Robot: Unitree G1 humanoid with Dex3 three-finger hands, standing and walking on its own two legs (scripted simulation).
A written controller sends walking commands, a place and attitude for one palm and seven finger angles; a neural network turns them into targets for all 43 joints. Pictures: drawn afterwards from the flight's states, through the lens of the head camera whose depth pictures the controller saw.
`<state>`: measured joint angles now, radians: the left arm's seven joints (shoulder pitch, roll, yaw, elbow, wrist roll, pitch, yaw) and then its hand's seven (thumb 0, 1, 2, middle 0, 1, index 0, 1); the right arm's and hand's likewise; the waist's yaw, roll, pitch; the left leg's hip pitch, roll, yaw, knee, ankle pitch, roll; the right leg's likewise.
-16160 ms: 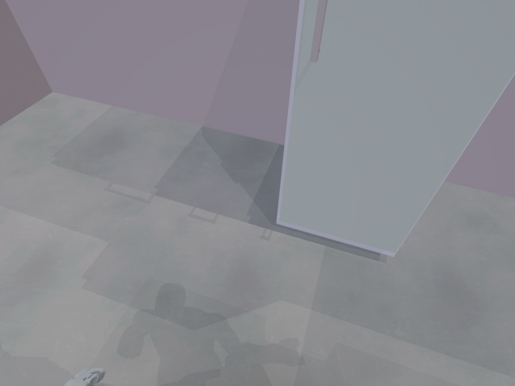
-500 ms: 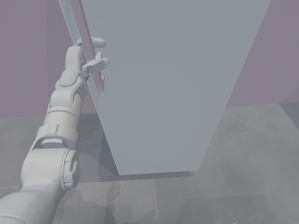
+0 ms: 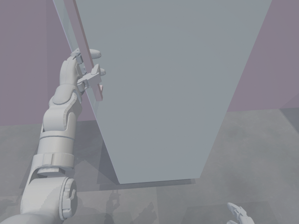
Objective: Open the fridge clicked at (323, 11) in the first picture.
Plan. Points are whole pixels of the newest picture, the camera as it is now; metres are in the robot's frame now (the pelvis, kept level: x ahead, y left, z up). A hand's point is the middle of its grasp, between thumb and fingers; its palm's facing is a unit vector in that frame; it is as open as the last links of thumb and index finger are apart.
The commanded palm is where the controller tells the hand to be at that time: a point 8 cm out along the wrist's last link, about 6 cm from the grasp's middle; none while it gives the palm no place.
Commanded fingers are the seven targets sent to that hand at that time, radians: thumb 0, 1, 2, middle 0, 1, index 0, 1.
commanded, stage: pull the door a little, standing still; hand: left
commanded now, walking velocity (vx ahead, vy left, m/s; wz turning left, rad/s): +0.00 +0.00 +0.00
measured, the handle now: (86, 46) +0.48 +0.18 +0.26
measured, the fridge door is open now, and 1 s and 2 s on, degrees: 0 5 28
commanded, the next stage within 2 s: walk backward, drawing the door open in 0.62 s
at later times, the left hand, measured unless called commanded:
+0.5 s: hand (97, 78) +0.41 +0.15 +0.21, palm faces +0.10 -0.99 -0.01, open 5.9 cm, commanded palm +0.34 +0.19 +0.22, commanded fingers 0.00 0.90 0.90 -0.45 -1.40 -0.45 -1.40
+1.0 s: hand (95, 85) +0.40 +0.15 +0.20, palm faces +0.11 -0.97 -0.22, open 6.4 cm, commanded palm +0.36 +0.20 +0.20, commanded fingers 0.00 0.90 0.90 -0.45 -1.40 -0.45 -1.40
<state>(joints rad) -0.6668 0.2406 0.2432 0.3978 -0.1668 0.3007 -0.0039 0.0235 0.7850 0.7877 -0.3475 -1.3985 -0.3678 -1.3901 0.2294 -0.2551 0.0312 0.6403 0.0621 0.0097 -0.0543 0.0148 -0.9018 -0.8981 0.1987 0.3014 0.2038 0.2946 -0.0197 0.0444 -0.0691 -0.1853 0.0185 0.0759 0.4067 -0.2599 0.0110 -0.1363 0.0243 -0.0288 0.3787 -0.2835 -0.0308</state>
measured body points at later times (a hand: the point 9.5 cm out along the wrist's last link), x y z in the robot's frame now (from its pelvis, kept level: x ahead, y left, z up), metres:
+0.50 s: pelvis +0.04 +0.00 +0.00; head +0.03 -0.03 +0.45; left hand +0.40 +0.20 +0.21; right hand +0.21 -0.23 -0.09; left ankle -0.03 +0.12 -0.74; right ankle -0.06 -0.09 -0.74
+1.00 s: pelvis +0.14 +0.00 +0.00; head +0.20 +0.00 +0.45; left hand +0.38 +0.20 +0.21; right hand +0.34 -0.24 -0.09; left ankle +0.12 +0.09 -0.74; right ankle +0.03 -0.11 -0.63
